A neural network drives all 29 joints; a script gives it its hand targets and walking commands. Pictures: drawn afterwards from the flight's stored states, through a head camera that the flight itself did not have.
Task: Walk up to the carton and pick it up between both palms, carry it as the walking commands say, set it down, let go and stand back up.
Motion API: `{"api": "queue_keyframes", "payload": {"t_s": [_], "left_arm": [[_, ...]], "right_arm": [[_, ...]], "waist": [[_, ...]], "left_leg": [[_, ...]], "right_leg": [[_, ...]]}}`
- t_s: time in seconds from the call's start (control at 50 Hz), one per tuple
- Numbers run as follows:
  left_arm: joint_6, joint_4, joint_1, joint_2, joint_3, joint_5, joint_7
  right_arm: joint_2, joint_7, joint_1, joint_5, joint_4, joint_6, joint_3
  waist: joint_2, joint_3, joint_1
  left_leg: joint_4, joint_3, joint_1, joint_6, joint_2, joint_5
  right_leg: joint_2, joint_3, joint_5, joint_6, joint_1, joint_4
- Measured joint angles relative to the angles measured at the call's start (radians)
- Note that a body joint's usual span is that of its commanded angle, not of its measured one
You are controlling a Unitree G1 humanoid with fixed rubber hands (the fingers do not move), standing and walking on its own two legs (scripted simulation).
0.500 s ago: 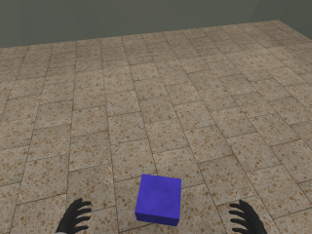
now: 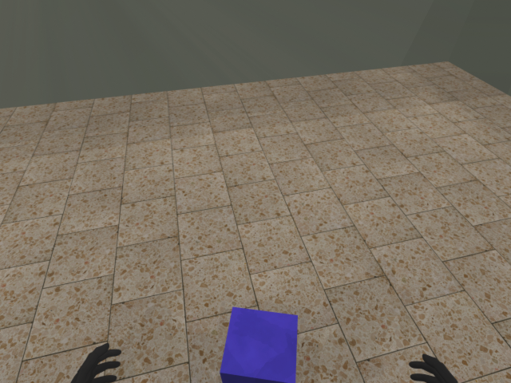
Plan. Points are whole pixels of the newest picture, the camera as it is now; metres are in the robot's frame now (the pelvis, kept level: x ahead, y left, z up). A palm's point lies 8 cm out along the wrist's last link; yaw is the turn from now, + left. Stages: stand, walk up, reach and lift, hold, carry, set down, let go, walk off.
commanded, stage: stand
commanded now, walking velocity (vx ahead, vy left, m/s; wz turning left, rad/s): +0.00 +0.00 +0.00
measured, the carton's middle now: (260, 351) +0.42 +0.00 -0.68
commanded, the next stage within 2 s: none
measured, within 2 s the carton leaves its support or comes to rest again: neither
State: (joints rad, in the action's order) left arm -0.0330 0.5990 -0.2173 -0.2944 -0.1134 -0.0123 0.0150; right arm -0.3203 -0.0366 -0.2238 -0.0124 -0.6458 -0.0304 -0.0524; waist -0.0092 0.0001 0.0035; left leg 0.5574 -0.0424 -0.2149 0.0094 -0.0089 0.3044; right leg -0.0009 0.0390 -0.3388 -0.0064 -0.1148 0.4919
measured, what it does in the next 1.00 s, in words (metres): stands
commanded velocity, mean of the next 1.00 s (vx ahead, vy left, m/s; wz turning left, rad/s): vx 0.00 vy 0.00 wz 0.00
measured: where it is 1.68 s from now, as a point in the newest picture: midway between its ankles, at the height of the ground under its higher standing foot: outside the picture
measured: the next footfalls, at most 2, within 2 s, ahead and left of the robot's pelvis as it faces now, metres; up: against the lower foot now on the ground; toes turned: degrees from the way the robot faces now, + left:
none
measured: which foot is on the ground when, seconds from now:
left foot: down 0.00-1.00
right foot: down 0.00-1.00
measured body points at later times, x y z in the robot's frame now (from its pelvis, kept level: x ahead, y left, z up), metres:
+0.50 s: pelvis -0.02 +0.00 +0.00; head -0.05 +0.00 +0.45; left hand +0.13 +0.29 -0.08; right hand +0.11 -0.29 -0.08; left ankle +0.00 +0.12 -0.73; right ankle -0.04 -0.12 -0.73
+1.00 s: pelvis -0.04 +0.00 +0.00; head -0.08 +0.00 +0.45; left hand +0.10 +0.30 -0.09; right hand +0.08 -0.30 -0.09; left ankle +0.00 +0.12 -0.73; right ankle -0.04 -0.12 -0.73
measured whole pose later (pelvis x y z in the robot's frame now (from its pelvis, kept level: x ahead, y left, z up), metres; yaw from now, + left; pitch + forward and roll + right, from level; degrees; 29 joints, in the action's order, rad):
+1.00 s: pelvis -0.04 +0.00 +0.00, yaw +0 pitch -5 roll -1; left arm 0.00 0.74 -0.22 -0.31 -0.11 -0.01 0.01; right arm -0.35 -0.03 -0.25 -0.01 -0.77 0.02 -0.05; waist -0.01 -0.01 0.00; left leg 0.56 -0.04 -0.21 0.01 -0.01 0.25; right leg 0.00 0.04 -0.30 0.00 -0.12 0.51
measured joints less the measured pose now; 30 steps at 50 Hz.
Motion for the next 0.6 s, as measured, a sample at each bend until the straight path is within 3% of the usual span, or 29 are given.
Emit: {"api": "queue_keyframes", "payload": {"t_s": [0.6], "left_arm": [[0.030,0.086,-0.003,-0.011,0.000,0.000,-0.004]], "right_arm": [[-0.016,0.004,-0.029,0.000,-0.062,0.035,0.000]], "waist": [[0.000,-0.013,0.000]], "left_leg": [[0.000,0.000,0.005,-0.001,0.000,-0.032]], "right_leg": [[0.000,0.000,0.025,0.003,-0.001,0.014]]}}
